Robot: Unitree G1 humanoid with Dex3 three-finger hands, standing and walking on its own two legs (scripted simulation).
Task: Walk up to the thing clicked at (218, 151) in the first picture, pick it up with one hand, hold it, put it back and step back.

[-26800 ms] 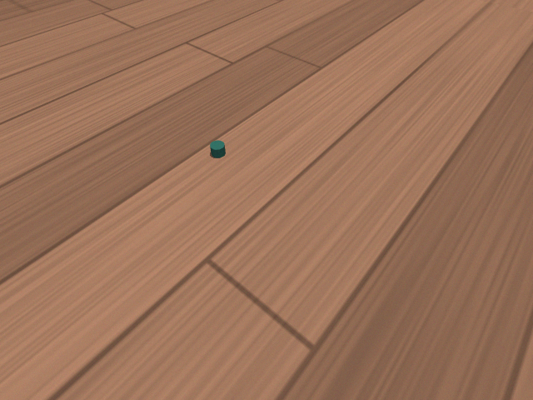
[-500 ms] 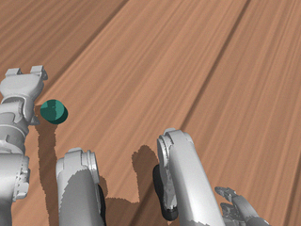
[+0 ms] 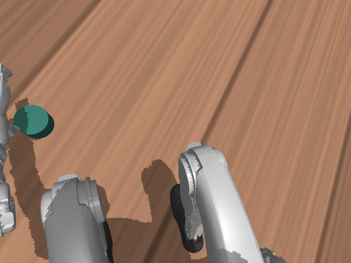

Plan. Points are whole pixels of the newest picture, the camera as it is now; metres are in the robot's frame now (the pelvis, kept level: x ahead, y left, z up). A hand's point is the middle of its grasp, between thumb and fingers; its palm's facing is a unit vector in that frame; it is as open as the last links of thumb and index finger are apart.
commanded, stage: home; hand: left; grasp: from above
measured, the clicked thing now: (35, 122) +0.49 +0.26 -0.30
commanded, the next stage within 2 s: none
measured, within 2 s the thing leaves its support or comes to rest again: neither
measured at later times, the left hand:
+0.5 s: hand out of the picture +0.32 +0.24 +0.06, palm faces -0.15 -0.81 -0.57, open 7.5 cm
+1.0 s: hand out of the picture +0.25 +0.20 +0.28, palm faces +0.16 -0.96 -0.22, open 7.4 cm
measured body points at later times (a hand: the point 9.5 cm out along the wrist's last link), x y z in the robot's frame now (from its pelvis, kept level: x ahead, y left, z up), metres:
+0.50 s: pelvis +0.00 +0.00 +0.17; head +0.17 +0.04 +0.59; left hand +0.32 +0.28 +0.10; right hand +0.23 -0.25 +0.07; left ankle +0.07 +0.13 -0.30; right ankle +0.10 -0.13 -0.30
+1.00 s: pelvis +0.06 +0.00 +0.35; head +0.12 +0.02 +0.79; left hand +0.24 +0.25 +0.29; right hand +0.22 -0.23 +0.26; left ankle +0.07 +0.13 -0.30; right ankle +0.10 -0.13 -0.30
